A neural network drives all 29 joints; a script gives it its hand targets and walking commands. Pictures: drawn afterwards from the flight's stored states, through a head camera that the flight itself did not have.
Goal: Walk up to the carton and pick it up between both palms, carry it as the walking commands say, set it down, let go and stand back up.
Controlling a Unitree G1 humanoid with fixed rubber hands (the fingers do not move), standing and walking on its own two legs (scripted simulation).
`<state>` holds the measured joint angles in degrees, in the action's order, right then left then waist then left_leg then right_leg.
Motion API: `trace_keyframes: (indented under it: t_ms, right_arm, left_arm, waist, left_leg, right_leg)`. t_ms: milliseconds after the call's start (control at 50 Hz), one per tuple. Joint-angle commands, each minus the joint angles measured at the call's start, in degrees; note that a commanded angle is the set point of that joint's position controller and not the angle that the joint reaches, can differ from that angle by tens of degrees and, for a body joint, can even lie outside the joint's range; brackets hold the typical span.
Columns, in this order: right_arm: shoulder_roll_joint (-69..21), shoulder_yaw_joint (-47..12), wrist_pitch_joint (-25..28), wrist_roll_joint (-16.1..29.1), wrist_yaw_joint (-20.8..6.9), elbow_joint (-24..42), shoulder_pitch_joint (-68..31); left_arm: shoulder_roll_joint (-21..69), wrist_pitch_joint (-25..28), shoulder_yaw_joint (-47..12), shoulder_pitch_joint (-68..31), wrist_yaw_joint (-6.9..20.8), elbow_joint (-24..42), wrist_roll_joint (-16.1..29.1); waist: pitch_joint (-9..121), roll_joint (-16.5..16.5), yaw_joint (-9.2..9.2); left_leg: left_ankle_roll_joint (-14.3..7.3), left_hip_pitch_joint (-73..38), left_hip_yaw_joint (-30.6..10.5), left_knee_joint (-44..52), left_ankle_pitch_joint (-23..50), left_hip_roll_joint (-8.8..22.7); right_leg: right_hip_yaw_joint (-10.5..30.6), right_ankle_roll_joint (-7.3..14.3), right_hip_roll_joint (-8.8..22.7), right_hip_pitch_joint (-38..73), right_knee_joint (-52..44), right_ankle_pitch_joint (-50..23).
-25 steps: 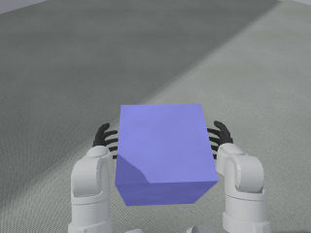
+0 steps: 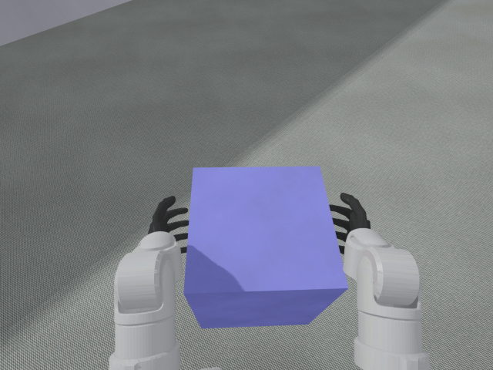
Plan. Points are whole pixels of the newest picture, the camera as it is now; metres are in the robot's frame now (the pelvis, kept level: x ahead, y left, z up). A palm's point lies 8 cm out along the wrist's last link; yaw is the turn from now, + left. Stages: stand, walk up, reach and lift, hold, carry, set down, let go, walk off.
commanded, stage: carry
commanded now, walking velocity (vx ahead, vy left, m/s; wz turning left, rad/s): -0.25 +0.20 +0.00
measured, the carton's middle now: (256, 253) +0.32 +0.02 -0.01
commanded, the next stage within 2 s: none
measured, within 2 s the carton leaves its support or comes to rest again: neither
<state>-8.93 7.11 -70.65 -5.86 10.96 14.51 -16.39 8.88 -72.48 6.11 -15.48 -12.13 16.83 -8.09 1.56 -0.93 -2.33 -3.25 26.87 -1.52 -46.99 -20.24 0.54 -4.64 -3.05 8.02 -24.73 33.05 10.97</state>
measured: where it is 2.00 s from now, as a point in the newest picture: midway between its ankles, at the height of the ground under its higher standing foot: outside the picture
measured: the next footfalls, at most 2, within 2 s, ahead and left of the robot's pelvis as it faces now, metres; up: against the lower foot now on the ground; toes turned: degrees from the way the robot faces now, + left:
left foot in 0.04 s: +0.05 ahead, +0.15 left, +0.00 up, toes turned -1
right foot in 0.40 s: -0.09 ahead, -0.04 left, +0.00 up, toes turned -9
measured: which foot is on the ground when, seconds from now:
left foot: up 0.00-0.02, down 0.04-0.42, up 0.44-0.66, down 0.68-1.00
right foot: down 0.00-0.04, up 0.06-0.38, down 0.40-0.70, up 0.72-0.94, down 0.96-1.00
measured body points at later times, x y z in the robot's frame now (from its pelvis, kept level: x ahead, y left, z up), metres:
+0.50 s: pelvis -0.12 +0.08 +0.00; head -0.11 +0.06 +0.45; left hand +0.17 +0.22 +0.09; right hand +0.17 -0.07 +0.07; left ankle -0.04 +0.17 -0.69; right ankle -0.13 -0.03 -0.73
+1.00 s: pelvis -0.18 +0.13 +0.00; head -0.18 +0.12 +0.45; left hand +0.11 +0.28 +0.09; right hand +0.12 -0.02 +0.08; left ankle -0.14 +0.22 -0.73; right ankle -0.19 -0.01 -0.73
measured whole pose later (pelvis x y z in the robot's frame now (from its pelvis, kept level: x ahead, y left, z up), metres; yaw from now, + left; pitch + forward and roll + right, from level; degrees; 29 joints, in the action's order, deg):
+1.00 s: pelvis -0.18 +0.13 +0.00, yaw -3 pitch +4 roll -1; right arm -8.9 7.1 -71.4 -5.9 11.0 13.7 -15.9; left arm 8.8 -73.4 5.8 -15.2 -12.6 16.0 -8.1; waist 4.8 -1.5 -2.3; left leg -1.8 24.9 0.6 -35.0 -14.1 -1.0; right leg -4.5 -2.3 4.2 -20.5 34.2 16.5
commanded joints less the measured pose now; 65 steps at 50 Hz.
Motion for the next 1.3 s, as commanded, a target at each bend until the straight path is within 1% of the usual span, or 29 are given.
trace_keyframes:
  t_ms: [0, 20, 60, 80, 140, 220, 260, 300, 340, 360, 380, 400, 420, 440, 480, 540, 580, 600, 620, 640, 660, 700, 740, 800, 860, 960, 1060, 1120, 1280]
  right_arm:
    - [-56.13, -37.20, 0.35, 24.30, -20.58, 1.83, -28.10]
    - [-57.26, -36.97, 0.46, 23.35, -21.04, 1.01, -26.54]
    - [-58.66, -37.43, 0.54, 23.02, -21.52, 0.93, -26.17]
    - [-58.02, -36.91, 0.46, 23.29, -21.43, 2.39, -27.14]
    - [-57.85, -36.45, 0.79, 24.04, -21.29, 3.69, -28.56]
    - [-56.73, -35.53, 0.85, 22.17, -20.43, 4.58, -26.43]
    - [-56.45, -36.45, 0.90, 21.51, -20.12, 5.26, -25.56]
    - [-56.26, -37.94, 1.00, 21.61, -19.97, 6.92, -25.51]
    - [-56.01, -39.77, 1.19, 22.10, -19.59, 8.49, -26.67]
    - [-56.29, -40.69, 1.15, 22.44, -19.39, 9.23, -27.89]
    - [-55.56, -41.34, 1.09, 23.16, -19.20, 11.08, -30.06]
    - [-56.08, -42.43, 1.10, 23.96, -18.98, 12.58, -33.10]
    - [-56.45, -42.08, 0.68, 24.38, -19.05, 10.72, -34.84]
    - [-56.93, -40.91, 0.49, 24.38, -19.36, 7.92, -33.85]
    - [-57.13, -39.88, 0.26, 24.70, -19.64, 5.70, -31.91]
    - [-55.58, -38.46, -0.65, 24.22, -19.52, 3.42, -30.08]
    - [-54.66, -38.29, -1.12, 24.21, -19.59, 2.41, -29.52]
    - [-54.40, -38.17, -1.23, 24.11, -19.71, 1.95, -29.66]
    - [-54.39, -37.65, -1.12, 23.81, -19.92, 1.45, -29.67]
    - [-54.45, -36.46, -1.05, 23.63, -20.28, -0.37, -28.38]
    - [-54.47, -35.92, -0.77, 23.52, -20.54, -0.58, -28.33]
    - [-55.94, -36.31, -1.10, 22.36, -20.89, -1.70, -25.68]
    - [-56.14, -36.00, -0.96, 22.36, -20.91, -1.09, -26.69]
    - [-56.00, -35.56, -0.62, 22.48, -20.77, 0.07, -27.71]
    - [-55.40, -35.95, -0.37, 22.15, -20.41, 1.53, -26.28]
    - [-55.76, -37.55, 0.19, 22.91, -19.97, 4.68, -27.10]
    - [-55.78, -38.68, -0.84, 22.45, -19.77, 2.80, -28.60]
    - [-55.08, -39.05, -1.40, 21.92, -19.63, 1.70, -29.10]
    - [-55.05, -38.23, -1.75, 21.75, -20.16, -1.27, -28.53]
  left_arm:
    - [55.89, 2.30, -40.33, -34.72, 21.59, 4.82, 28.04]
    - [57.47, 2.48, -41.73, -36.37, 21.56, 5.33, 28.58]
    - [59.31, 2.83, -41.61, -38.01, 21.70, 5.14, 29.18]
    - [58.98, 2.87, -41.22, -37.57, 21.61, 5.31, 29.16]
    - [58.50, 2.85, -41.22, -37.50, 21.06, 7.46, 29.61]
    - [57.32, 2.02, -40.71, -36.58, 20.75, 8.67, 30.00]
    - [57.28, 2.28, -39.70, -34.77, 20.89, 7.92, 29.55]
    - [58.09, 2.69, -39.34, -32.01, 21.22, 6.85, 28.80]
    - [58.51, 3.15, -38.59, -30.59, 21.85, 5.54, 28.35]
    - [57.64, 3.36, -38.16, -30.24, 22.21, 4.97, 28.05]
    - [58.00, 3.53, -38.32, -29.91, 22.50, 5.22, 28.61]
    - [58.55, 3.45, -38.29, -29.46, 22.65, 4.23, 28.42]
    - [57.97, 2.93, -37.38, -30.03, 22.68, 2.78, 27.73]
    - [57.94, 2.65, -37.17, -31.01, 22.72, 2.86, 27.19]
    - [58.12, 2.47, -38.37, -34.35, 22.55, 4.31, 28.08]
    - [55.98, 1.70, -37.89, -33.76, 21.74, 4.44, 27.38]
    - [55.12, 1.48, -37.50, -31.47, 21.48, 2.19, 26.36]
    - [54.60, 1.41, -37.15, -30.21, 21.47, 0.70, 25.87]
    - [54.78, 1.48, -37.46, -29.81, 21.43, 0.23, 25.78]
    - [55.01, 1.47, -38.23, -30.55, 21.22, 0.41, 25.78]
    - [55.72, 1.67, -39.17, -32.93, 21.09, 1.43, 26.40]
    - [57.08, 1.55, -38.87, -32.06, 21.29, -1.67, 26.08]
    - [57.60, 2.03, -39.30, -33.56, 21.45, -0.75, 26.79]
    - [57.59, 2.05, -39.32, -35.30, 21.24, 1.18, 27.84]
    - [57.34, 2.02, -38.46, -33.17, 21.12, 1.18, 27.75]
    - [57.72, 2.48, -38.84, -32.74, 21.44, 3.57, 27.94]
    - [56.32, 1.77, -36.78, -31.11, 22.11, -0.08, 26.58]
    - [55.86, 1.31, -35.76, -29.97, 22.57, -3.20, 25.85]
    - [55.00, 1.32, -36.05, -32.18, 22.43, -2.45, 25.91]
  waist:
    - [20.55, -19.40, 4.03]
    - [17.64, -20.38, 3.75]
    - [15.72, -13.44, 3.78]
    - [15.17, -11.99, 3.36]
    - [19.14, -7.11, 2.29]
    - [25.45, -12.13, 3.12]
    - [26.53, -12.22, 3.56]
    - [27.96, -9.64, 3.28]
    - [28.48, -2.54, 2.74]
    - [26.53, 10.23, 2.39]
    - [22.95, 24.55, 2.00]
    - [19.43, 22.11, 1.76]
    - [17.33, 15.86, 1.66]
    - [15.70, 9.43, 2.09]
    - [16.63, 4.32, 2.63]
    - [20.06, 7.72, 2.54]
    - [20.52, 10.46, 2.59]
    - [20.48, 9.43, 3.02]
    - [22.79, 3.17, 3.14]
    - [23.08, -8.05, 2.93]
    - [21.26, -15.81, 3.04]
    - [18.88, -9.42, 2.98]
    - [17.50, -9.27, 2.92]
    - [19.76, -9.37, 2.88]
    - [24.57, -7.49, 2.63]
    - [27.16, 0.21, 2.93]
    - [19.88, 3.64, 2.70]
    - [17.34, 4.63, 2.75]
    - [17.59, 0.82, 2.58]
  left_leg:
    - [-0.51, -21.88, -20.85, 26.59, 33.30, 16.80]
    - [-3.09, -13.75, -20.68, 27.98, 35.22, 17.95]
    - [-4.14, -4.25, -11.01, 30.97, 6.99, 12.97]
    - [-4.07, -5.58, -9.10, 30.44, 1.89, 11.02]
    - [-3.76, -13.52, -4.99, 25.01, 19.76, 8.30]
    - [-7.26, -27.51, -14.65, 22.39, 47.83, 12.20]
    - [-7.72, -25.96, -15.28, 23.49, 48.74, 12.29]
    - [-6.12, -21.29, -14.72, 24.47, 40.06, 12.28]
    - [-0.80, -9.06, -9.84, 23.22, 25.58, 8.49]
    - [3.21, 0.66, -4.11, 17.81, 14.61, 3.01]
    - [5.09, 9.25, 0.64, 3.57, -4.63, -1.74]
    - [4.57, 12.88, 2.34, -9.88, -6.85, -0.45]
    - [3.72, 10.65, -0.62, -19.17, -4.73, -0.60]
    - [3.62, 8.76, -1.41, -21.02, -1.55, -0.25]
    - [4.10, 7.96, 0.52, -16.53, -0.41, -0.19]
    - [4.30, 2.97, 3.02, 1.92, -4.62, -0.90]
    - [3.95, -1.54, 3.74, 13.88, -2.90, -1.45]
    - [3.87, -6.87, 3.45, 21.45, 4.52, -0.88]
    - [3.76, -13.74, -2.42, 24.10, 11.85, 3.30]
    - [2.53, -17.85, -14.20, 24.22, 28.89, 11.19]
    - [-0.19, -17.85, -22.18, 25.86, 32.96, 17.12]
    - [-1.80, -11.51, -16.57, 26.51, 24.29, 15.37]
    - [-1.53, -10.43, -13.24, 26.59, 18.28, 11.78]
    - [-1.20, -13.98, -13.83, 24.62, 28.36, 10.98]
    - [-0.18, -18.18, -11.94, 20.58, 39.88, 9.90]
    - [1.83, -13.06, -5.77, 16.08, 33.43, 4.96]
    - [0.02, -6.82, -7.20, 19.54, 11.70, 5.50]
    - [-0.10, -5.43, -7.12, 20.53, 8.53, 5.09]
    - [0.06, -5.76, -7.71, 21.98, 9.36, 5.35]
  right_leg:
    - [-2.02, -0.39, -4.78, -13.91, 21.19, 25.40]
    - [4.20, -0.06, -6.76, -12.45, 33.94, 28.62]
    - [5.20, 1.25, -7.01, -9.20, 44.38, 23.18]
    - [4.01, 1.17, -7.04, -10.40, 45.76, 19.27]
    - [0.59, 0.59, -6.45, -8.15, 37.56, 16.57]
    - [0.35, 0.79, -8.40, -3.88, 18.01, 23.15]
    - [-0.75, 1.30, -9.29, 2.03, 10.91, 20.99]
    - [-1.74, 2.18, -9.23, 9.57, 2.99, 15.30]
    - [1.85, 3.88, -3.95, 23.23, -7.81, 7.05]
    - [13.86, 6.91, 5.62, 28.19, -12.89, 9.51]
    - [27.39, 12.44, 18.32, 24.59, -16.09, 5.01]
    - [25.71, 16.61, 22.04, 17.95, -16.64, -1.79]
    - [21.99, 16.43, 18.90, 10.98, -17.08, 2.00]
    - [16.53, 13.00, 14.12, 8.63, -16.79, 6.40]
    - [10.64, 10.80, 9.90, 9.98, -13.25, -0.78]
    - [7.73, 9.39, 8.40, 15.23, -6.88, -15.86]
    - [6.06, 8.57, 6.85, 15.30, -4.05, -15.79]
    - [4.55, 6.94, 5.58, 12.61, -2.48, -11.26]
    - [2.90, 4.67, 2.83, 8.95, 1.93, -3.33]
    - [1.86, 0.98, -0.30, 1.85, 6.63, 9.06]
    - [0.34, -1.38, -2.77, -3.51, 10.06, 17.31]
    - [2.55, 0.02, -3.58, 0.37, 13.60, 18.62]
    - [0.59, 0.00, -4.89, 0.90, 13.28, 15.25]
    - [-0.64, -0.19, -6.19, 3.70, 7.87, 15.14]
    - [-0.19, 0.05, -5.29, 10.91, -1.56, 7.44]
    - [3.35, 2.41, 0.69, 18.27, -0.12, -8.13]
    - [3.88, 3.09, 0.46, 11.91, -4.22, 7.42]
    - [4.13, 3.35, 0.29, 10.34, -4.98, 9.33]
    - [3.58, 3.87, -1.16, 10.35, -3.55, 6.93]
